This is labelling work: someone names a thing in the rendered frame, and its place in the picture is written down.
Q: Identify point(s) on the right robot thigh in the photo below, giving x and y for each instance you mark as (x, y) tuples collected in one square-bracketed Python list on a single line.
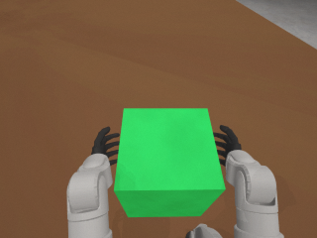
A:
[(204, 232)]

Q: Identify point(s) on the right robot hand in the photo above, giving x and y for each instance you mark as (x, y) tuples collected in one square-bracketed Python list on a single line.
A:
[(232, 143)]

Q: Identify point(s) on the left robot hand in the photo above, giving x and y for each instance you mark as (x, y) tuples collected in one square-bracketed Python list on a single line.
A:
[(100, 146)]

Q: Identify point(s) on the carton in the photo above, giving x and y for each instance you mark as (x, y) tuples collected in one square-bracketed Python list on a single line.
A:
[(168, 164)]

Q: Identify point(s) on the left robot forearm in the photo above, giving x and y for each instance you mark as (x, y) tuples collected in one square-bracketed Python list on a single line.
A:
[(87, 199)]

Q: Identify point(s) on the right robot forearm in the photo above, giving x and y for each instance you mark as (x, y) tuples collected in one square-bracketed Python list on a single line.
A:
[(255, 197)]

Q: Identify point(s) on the robot right shin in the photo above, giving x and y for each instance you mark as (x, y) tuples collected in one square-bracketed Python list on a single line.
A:
[(201, 224)]

